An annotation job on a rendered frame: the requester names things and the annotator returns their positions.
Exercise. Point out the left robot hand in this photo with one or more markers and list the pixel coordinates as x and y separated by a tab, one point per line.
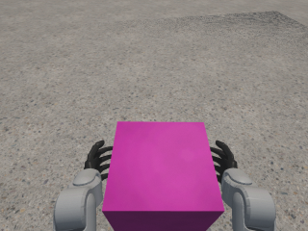
94	160

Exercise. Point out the robot left forearm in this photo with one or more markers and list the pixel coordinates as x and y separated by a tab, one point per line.
75	207

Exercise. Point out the right robot hand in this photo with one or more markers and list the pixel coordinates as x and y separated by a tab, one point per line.
226	159

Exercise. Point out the carton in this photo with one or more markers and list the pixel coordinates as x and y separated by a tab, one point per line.
161	178

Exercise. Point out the robot right forearm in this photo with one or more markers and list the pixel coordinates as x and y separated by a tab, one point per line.
253	208

